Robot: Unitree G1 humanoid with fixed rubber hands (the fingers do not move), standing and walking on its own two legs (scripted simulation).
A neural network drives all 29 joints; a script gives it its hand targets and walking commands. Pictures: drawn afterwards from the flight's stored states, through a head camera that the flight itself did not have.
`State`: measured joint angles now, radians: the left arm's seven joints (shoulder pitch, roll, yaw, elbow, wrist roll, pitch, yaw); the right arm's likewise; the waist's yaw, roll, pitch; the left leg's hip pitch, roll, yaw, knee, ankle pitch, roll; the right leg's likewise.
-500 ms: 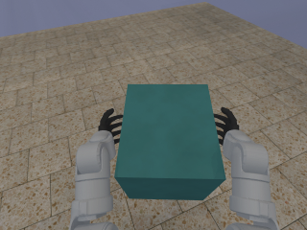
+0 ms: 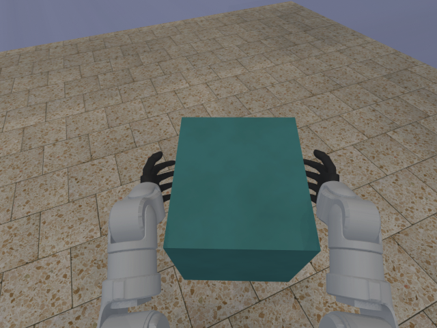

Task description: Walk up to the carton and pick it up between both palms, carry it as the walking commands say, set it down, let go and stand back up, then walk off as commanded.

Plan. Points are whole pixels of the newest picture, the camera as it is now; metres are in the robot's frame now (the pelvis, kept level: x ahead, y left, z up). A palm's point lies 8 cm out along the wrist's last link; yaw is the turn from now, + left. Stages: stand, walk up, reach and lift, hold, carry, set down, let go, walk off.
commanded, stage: carry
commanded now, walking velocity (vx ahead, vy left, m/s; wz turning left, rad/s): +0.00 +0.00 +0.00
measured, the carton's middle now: (237, 202) +0.35 +0.00 +0.03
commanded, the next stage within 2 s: none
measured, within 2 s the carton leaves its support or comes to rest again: neither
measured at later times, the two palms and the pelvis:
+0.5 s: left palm (153, 190) +0.33 +0.15 +0.10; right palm (327, 190) +0.33 -0.16 +0.10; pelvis +0.00 +0.00 +0.00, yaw -1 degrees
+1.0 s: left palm (154, 188) +0.33 +0.15 +0.10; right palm (327, 190) +0.33 -0.16 +0.10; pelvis +0.00 +0.00 +0.00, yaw -1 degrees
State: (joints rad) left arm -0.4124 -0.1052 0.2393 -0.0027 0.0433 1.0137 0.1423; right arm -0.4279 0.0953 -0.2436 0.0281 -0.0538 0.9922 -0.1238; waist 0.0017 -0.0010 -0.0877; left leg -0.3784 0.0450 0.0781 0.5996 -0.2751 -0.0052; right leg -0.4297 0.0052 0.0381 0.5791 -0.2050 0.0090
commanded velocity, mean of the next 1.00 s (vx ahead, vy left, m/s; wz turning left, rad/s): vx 0.00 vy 0.00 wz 0.00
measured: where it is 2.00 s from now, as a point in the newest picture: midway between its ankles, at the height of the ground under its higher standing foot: outside the picture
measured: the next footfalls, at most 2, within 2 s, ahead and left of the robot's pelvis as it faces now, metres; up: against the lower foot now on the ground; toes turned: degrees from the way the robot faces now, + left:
none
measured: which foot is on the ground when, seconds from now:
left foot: down 0.00-1.00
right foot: down 0.00-1.00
